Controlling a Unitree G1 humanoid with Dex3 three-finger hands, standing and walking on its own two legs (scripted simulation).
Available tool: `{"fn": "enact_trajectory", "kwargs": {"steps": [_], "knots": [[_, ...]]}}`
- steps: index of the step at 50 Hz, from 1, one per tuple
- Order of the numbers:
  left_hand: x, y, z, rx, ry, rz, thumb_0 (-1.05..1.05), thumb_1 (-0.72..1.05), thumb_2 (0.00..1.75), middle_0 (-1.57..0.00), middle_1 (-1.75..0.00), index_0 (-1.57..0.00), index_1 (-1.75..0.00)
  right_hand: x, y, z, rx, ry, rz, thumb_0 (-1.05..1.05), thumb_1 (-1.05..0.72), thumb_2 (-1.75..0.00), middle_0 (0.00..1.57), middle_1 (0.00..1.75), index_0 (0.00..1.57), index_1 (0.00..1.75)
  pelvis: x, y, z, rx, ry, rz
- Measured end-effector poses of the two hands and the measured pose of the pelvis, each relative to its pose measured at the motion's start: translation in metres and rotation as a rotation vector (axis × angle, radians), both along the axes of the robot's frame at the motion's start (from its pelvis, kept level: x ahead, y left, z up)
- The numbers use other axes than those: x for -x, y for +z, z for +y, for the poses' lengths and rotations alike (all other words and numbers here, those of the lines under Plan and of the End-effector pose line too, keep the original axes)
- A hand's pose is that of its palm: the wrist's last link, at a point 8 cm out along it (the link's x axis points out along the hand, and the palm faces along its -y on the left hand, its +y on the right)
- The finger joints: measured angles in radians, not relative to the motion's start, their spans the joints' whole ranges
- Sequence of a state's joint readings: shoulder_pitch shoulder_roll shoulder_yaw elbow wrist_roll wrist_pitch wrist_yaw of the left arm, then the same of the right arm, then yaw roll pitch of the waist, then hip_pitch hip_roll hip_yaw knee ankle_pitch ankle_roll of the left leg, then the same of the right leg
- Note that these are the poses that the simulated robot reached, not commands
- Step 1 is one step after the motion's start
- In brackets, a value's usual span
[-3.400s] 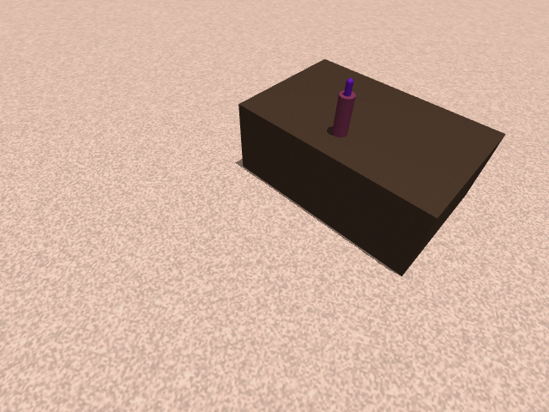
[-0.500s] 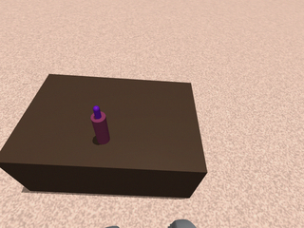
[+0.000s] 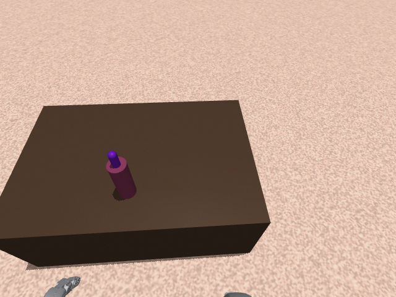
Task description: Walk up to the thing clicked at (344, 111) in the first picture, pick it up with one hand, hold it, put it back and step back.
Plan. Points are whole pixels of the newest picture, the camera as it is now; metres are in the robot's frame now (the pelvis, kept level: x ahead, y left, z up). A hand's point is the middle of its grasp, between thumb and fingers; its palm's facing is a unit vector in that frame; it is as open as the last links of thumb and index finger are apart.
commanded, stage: walk up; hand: left
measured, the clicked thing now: (120, 174) +0.53 +0.26 -0.24
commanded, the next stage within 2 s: stand in 1.50 s
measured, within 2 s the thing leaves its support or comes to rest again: neither
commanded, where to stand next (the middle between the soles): +0.07 -0.02 m, yaw +3 degrees
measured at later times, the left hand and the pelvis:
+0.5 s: hand out of the picture +0.09 +0.23 -0.13, palm faces +0.00 -0.95 -0.32, open 7.4 cm; pelvis +0.01 -0.02 +0.02, yaw +0 degrees
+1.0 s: hand out of the picture +0.13 +0.23 -0.13, palm faces +0.00 -0.95 -0.31, open 7.4 cm; pelvis +0.03 -0.02 +0.03, yaw +0 degrees
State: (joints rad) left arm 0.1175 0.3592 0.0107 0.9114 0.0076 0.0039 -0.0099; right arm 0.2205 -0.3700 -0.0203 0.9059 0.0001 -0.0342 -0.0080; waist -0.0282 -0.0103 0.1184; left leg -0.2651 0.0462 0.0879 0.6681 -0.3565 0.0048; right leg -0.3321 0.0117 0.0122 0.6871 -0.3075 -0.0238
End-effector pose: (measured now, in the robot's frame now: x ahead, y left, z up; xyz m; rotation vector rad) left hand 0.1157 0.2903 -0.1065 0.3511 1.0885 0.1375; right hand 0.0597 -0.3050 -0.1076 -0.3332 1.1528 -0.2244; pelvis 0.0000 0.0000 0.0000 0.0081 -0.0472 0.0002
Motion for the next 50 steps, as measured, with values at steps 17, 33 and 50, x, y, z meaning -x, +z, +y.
{"fn": "enact_trajectory", "kwargs": {"steps": [17, 33, 50], "knots": [[0.024, 0.013, -0.013, 0.017, 0.076, 0.078, 0.01, 0.9, 0.9, -0.2, -0.3, -0.2, -0.3, -0.024, 0.016, -0.027, 0.012, 0.039, 0.011, 0.0, -0.91, -0.9, 0.21, 0.3, 0.2, 0.3, -0.005, 0.018, -0.02, -0.004, 0.004, 0.008], [0.021, 0.013, -0.017, 0.028, 0.117, 0.118, 0.01, 0.9, 0.9, -0.2, -0.3, -0.2, -0.3, -0.027, 0.013, -0.017, -0.017, 0.012, 0.068, 0.0, -0.91, -0.9, 0.21, 0.3, 0.2, 0.3, -0.021, 0.025, -0.021, 0.004, 0.005, 0.014], [-0.003, 0.016, -0.013, 0.032, 0.096, 0.086, 0.01, 0.9, 0.9, -0.2, -0.3, -0.2, -0.3, -0.039, 0.019, -0.012, -0.006, -0.004, 0.043, 0.0, -0.91, -0.9, 0.21, 0.3, 0.2, 0.3, -0.026, 0.027, -0.015, 0.004, -0.001, 0.016]]}}
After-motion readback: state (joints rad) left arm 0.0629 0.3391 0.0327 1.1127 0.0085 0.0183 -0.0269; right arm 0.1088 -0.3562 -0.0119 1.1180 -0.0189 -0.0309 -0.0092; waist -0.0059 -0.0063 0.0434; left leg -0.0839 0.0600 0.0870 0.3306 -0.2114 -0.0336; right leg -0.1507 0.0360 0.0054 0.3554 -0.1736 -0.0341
